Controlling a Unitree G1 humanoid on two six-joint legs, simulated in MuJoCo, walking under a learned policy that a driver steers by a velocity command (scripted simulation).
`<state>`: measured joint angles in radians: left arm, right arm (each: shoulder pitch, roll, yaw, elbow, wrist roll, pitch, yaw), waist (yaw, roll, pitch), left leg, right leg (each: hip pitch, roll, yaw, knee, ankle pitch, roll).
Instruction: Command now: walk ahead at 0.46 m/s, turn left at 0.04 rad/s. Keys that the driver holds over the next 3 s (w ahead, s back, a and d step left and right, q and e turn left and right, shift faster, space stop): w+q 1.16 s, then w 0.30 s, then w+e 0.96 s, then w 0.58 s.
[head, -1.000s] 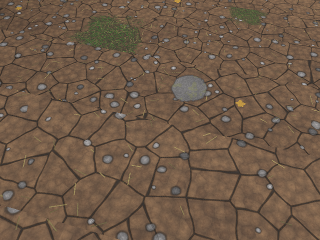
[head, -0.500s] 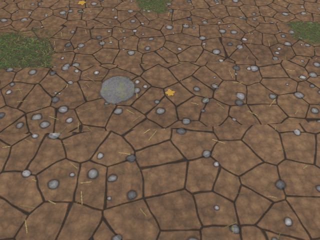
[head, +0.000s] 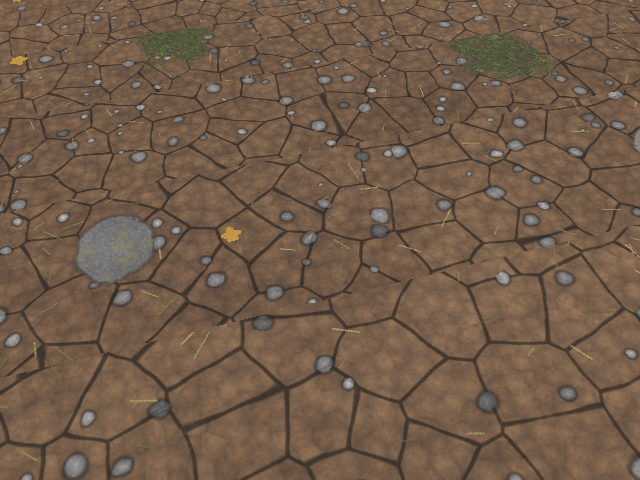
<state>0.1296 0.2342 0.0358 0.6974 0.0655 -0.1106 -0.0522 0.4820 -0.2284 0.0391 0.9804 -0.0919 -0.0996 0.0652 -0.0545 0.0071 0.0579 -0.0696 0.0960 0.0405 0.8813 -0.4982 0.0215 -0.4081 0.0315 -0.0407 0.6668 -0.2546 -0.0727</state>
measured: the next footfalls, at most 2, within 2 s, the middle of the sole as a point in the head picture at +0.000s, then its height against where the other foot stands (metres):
left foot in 0.56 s outside the picture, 0.16 m lower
right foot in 0.86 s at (323, 360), level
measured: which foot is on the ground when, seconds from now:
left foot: up 0.00-0.54, down 0.56-0.88, up 0.90-1.00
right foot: down 0.00-0.56, up 0.58-0.84, down 0.86-1.00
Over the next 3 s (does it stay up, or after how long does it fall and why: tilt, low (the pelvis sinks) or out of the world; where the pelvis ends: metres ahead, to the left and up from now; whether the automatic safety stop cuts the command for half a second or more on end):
stays up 1.64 0.55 -0.33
